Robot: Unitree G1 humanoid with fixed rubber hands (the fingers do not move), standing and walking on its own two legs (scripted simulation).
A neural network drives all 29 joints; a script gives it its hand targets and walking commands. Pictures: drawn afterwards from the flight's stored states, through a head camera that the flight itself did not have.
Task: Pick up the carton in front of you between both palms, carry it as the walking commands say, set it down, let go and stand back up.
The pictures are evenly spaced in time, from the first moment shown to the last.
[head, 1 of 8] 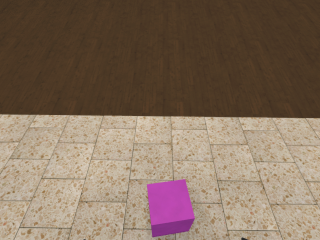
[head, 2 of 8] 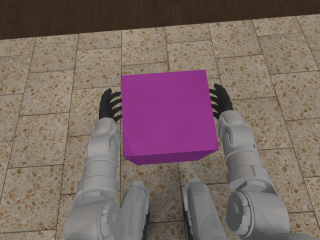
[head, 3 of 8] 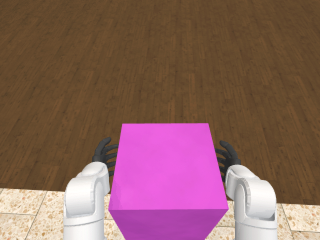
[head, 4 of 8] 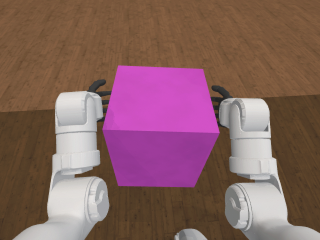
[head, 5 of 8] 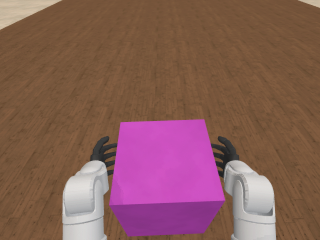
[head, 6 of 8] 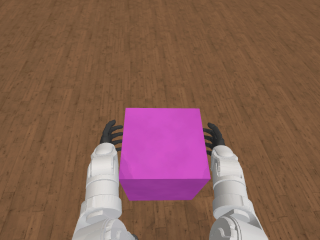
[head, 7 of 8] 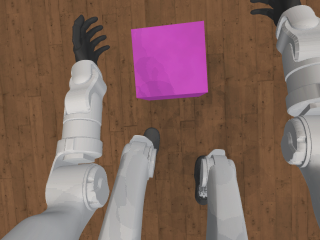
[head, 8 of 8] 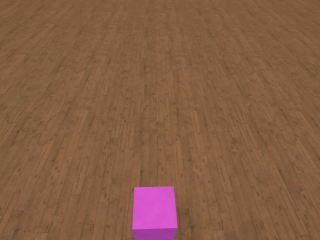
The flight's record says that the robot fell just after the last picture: no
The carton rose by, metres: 1.13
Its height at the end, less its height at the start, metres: +0.40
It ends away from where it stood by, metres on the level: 5.79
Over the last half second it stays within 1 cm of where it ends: yes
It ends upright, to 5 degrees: yes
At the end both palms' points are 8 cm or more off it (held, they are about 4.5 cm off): yes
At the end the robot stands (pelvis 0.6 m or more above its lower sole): yes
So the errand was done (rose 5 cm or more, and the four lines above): yes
